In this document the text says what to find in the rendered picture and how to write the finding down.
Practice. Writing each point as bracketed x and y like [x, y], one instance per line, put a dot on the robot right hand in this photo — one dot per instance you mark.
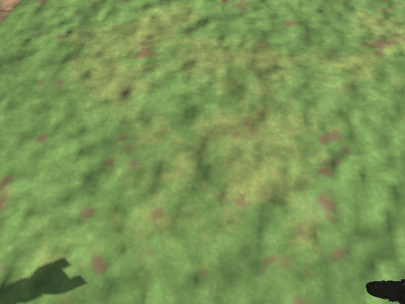
[392, 290]

